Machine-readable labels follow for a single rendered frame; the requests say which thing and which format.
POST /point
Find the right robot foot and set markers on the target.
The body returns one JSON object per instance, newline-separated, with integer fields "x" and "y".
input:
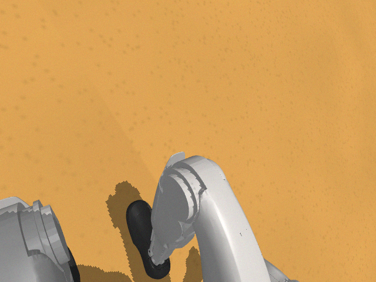
{"x": 138, "y": 217}

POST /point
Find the right robot hand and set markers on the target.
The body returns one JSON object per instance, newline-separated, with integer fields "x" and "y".
{"x": 275, "y": 274}

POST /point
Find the left robot foot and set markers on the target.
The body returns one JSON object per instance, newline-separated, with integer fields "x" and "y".
{"x": 73, "y": 268}

